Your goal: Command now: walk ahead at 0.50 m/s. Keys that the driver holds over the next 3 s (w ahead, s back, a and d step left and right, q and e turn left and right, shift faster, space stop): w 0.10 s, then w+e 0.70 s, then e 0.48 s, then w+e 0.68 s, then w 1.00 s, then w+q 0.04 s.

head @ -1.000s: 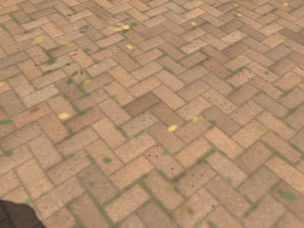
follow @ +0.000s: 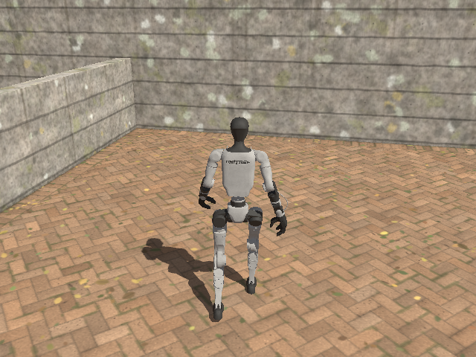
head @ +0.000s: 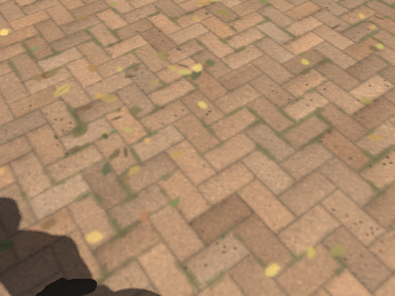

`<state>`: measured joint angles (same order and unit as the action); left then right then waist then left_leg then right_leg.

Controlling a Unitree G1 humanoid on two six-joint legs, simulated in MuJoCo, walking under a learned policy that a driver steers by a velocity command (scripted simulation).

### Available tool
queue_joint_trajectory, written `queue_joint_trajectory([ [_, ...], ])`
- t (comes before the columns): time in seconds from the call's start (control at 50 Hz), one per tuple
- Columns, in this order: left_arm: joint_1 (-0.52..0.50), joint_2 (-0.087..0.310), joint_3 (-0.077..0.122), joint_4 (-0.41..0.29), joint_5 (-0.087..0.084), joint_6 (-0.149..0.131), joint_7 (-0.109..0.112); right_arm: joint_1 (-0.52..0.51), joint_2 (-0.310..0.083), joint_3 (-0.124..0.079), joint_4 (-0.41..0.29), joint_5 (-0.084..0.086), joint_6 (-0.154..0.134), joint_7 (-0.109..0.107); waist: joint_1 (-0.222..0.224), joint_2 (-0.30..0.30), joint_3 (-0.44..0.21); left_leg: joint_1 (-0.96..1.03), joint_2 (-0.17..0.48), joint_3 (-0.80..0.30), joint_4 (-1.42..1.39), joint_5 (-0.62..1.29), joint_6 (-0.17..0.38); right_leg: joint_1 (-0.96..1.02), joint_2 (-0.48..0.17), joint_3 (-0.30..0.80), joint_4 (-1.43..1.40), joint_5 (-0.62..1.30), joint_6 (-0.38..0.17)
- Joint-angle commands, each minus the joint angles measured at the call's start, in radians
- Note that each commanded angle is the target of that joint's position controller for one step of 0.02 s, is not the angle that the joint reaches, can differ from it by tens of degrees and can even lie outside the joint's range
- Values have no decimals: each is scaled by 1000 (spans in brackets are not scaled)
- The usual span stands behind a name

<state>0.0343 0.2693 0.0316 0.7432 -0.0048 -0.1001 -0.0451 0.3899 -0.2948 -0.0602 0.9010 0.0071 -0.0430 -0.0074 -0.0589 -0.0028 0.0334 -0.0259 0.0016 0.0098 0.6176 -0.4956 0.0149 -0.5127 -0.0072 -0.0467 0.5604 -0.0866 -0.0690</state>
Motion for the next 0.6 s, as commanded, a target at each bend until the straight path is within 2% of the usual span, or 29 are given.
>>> queue_joint_trajectory([
  [0.02, 386, 201, 64, 38, -9, 5, 8, 60, -102, -3, -76, 17, -52, 10, 170, -190, -380, -672, -29, -162, 694, -88, 23, 891, -364, 754, -241, -295, -236],
  [0.04, 316, 172, 54, 28, -7, 4, 12, -41, -142, -16, -109, 39, -64, 14, 162, -137, -228, -732, 20, -132, 693, 0, 34, 762, -336, 600, -260, -255, -194],
  [0.06, 249, 160, 49, 16, 0, 4, 14, -92, -130, -12, -121, 33, -68, 8, 130, -46, -150, -702, 73, -99, 646, 94, 32, 618, -302, 494, -280, -141, -175],
  [0.08, 206, 136, 44, 11, 9, 2, 13, -117, -122, -16, -124, 15, -64, 4, 103, -27, -93, -666, 103, -90, 587, 148, 25, 503, -269, 415, -306, -38, -171],
  [0.1, 187, 119, 38, 9, 21, -2, 12, -95, -110, -18, -120, 10, -54, 4, 70, -56, -88, -602, 129, -98, 558, 186, 22, 435, -245, 365, -333, 16, -166],
  [0.16, 197, 131, 43, 24, 4, -13, 11, -92, -67, -12, -128, -5, -32, -2, 41, -58, -61, -568, 139, -80, 455, 220, -7, 348, -215, 299, -398, 96, -194],
  [0.22, 233, 161, 55, 40, -3, -5, 30, -208, -56, -7, -171, -15, -34, -3, 61, -38, -17, -628, 133, -74, 267, 363, -44, 344, -192, 251, -428, 119, -192],
  [0.28, 275, 176, 62, 53, -11, 8, 44, -315, -38, 1, -195, -9, -47, 6, 96, -47, -1, -574, 91, -61, 52, 529, -58, 332, -148, 198, -416, 94, -151],
  [0.36, 349, 185, 67, 75, -22, 26, 53, -433, -49, 3, -229, 5, -64, 25, 134, -67, 10, -517, 47, -59, -83, 569, -58, 369, -169, 239, -357, 45, -139],
  [0.42, 344, 195, 75, 72, -22, 39, 62, -415, -94, -12, -232, 9, -78, 33, 101, -96, -3, -445, 39, -78, -143, 486, -31, 420, -205, 311, -279, 19, -112],
  [0.44, 333, 193, 76, 68, -20, 44, 63, -370, -107, -19, -221, 10, -82, 33, 72, -107, -19, -376, 34, -66, -161, 455, -16, 416, -201, 320, -235, 40, -100],
  [0.46, 328, 170, 68, 61, -16, 46, 64, -271, -136, -35, -192, 7, -84, 27, 23, -99, -72, -230, 29, -51, -189, 437, 10, 390, -158, 300, -136, 97, -75],
  [0.48, 317, 114, 48, 40, -4, 45, 60, -123, -185, -53, -171, -11, -89, 19, -45, -44, -199, 13, 138, -141, -154, 421, 66, 282, -90, 255, 101, 33, -41],
  [0.5, 425, 25, 23, 10, -1, 32, 59, -10, -272, -76, -155, -21, -77, 13, -28, 194, -359, 389, 376, -479, -164, 324, 186, -49, 51, 131, 453, -310, 29],
  [0.52, 435, 62, 26, -5, -29, 21, 58, 16, -232, -67, -141, -13, -67, 19, -28, 330, -393, 415, 444, -763, -298, 87, 243, -236, 44, 170, 650, -528, 39],
  [0.54, 363, 159, 53, -7, -45, 23, 60, -44, -150, -44, -155, -8, -67, 19, -37, 197, -244, 294, 400, -643, -331, -6, 199, -292, -13, 199, 722, -450, 36],
  [0.56, 298, 169, 58, -21, -40, 30, 62, -106, -113, -32, -161, -8, -64, 18, -23, 134, -152, 166, 361, -498, -342, 70, 166, -283, -52, 167, 716, -367, 37],
  [0.58, 277, 156, 60, -26, -28, 38, 61, -159, -80, -21, -159, -12, -63, 20, 5, 104, -86, 51, 319, -393, -371, 170, 157, -248, -81, 161, 676, -303, 43],
  [0.6, 278, 140, 65, -30, -23, 47, 57, -193, -62, -17, -154, -18, -65, 19, 34, 133, -55, -27, 291, -315, -398, 242, 149, -203, -111, 167, 634, -258, 46],
])
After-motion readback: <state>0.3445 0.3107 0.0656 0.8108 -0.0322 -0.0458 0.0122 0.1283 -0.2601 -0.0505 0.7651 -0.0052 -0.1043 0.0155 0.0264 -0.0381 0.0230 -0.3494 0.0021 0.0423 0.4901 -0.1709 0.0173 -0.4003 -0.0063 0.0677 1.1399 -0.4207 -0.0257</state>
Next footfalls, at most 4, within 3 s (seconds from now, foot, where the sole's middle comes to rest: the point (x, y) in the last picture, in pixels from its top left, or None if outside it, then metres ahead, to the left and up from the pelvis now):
0.48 left None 0.44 0.13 -0.76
0.98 right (258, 243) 0.61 -0.20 -0.76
1.46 left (206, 210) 0.75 -0.03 -0.76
1.92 right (317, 220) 0.69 -0.43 -0.76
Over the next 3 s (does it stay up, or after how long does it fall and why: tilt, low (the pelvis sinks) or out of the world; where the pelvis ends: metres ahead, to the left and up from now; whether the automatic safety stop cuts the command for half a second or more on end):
stays up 0.95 -0.82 0.00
